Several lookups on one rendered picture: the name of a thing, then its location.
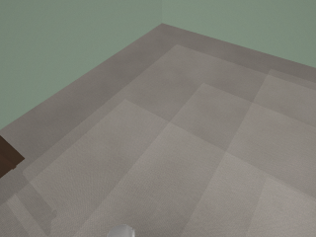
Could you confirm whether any robot left thigh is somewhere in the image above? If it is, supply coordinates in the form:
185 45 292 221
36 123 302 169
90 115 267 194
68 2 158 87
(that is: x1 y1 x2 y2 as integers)
107 224 135 237

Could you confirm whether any cupboard door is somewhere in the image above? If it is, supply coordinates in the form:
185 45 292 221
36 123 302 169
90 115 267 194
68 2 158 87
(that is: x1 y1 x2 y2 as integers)
0 148 17 170

